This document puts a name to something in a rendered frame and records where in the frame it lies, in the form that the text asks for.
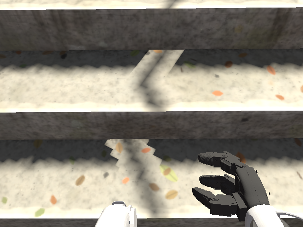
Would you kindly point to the right robot forearm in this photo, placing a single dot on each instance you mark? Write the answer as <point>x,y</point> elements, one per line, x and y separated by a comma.
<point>263,215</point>

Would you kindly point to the right robot hand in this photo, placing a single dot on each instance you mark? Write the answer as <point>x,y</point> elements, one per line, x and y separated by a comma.
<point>241,193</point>

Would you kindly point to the left robot shin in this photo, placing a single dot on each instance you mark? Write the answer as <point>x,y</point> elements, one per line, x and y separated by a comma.
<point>117,202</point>

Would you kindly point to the robot left thigh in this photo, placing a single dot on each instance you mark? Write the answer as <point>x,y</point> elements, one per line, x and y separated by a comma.
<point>117,215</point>

